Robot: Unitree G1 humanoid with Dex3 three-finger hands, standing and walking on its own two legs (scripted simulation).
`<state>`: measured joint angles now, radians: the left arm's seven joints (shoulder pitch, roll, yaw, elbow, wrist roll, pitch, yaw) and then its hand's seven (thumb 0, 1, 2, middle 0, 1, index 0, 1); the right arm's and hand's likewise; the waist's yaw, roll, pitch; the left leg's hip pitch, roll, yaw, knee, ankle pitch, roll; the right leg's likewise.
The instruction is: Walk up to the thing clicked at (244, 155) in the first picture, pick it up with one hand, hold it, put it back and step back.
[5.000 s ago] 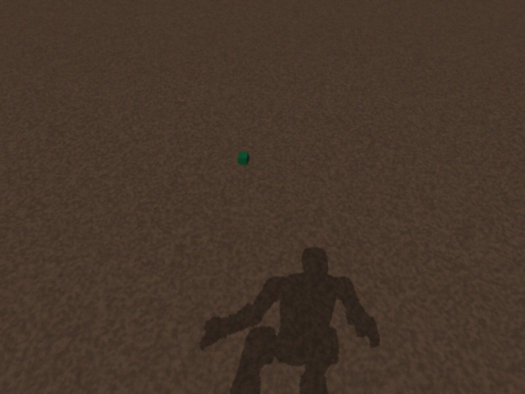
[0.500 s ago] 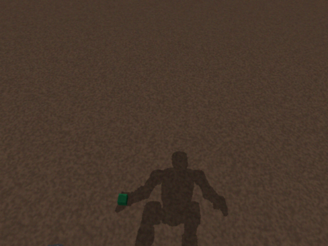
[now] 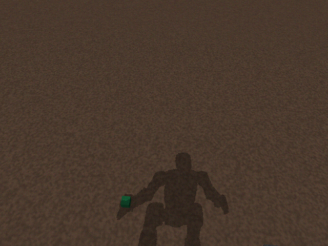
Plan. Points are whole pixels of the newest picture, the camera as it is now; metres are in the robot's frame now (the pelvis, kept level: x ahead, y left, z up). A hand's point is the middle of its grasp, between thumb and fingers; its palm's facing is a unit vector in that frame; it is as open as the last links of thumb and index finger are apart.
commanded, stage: walk up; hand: left
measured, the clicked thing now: (126, 201) +0.47 +0.21 -0.76
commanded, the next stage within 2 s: none
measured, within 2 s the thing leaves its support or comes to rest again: neither
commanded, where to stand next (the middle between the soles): +0.07 -0.03 m, yaw +0 degrees
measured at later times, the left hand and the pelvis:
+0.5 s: hand out of the picture +0.07 +0.25 -0.16, palm faces -0.04 -0.94 -0.35, open 7.3 cm; pelvis +0.02 -0.01 +0.00, yaw -1 degrees
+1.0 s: hand (86, 232) +0.19 +0.22 -0.17, palm faces +0.00 -0.94 -0.33, open 7.3 cm; pelvis +0.08 -0.03 -0.01, yaw +0 degrees
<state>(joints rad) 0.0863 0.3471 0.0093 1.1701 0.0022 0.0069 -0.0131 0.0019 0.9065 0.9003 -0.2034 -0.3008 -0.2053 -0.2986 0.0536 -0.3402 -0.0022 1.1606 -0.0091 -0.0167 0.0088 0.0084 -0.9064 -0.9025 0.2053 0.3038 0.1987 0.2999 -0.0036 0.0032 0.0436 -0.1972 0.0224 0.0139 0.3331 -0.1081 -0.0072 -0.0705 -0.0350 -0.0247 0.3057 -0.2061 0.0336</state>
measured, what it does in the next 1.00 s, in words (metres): steps on the spot: left foot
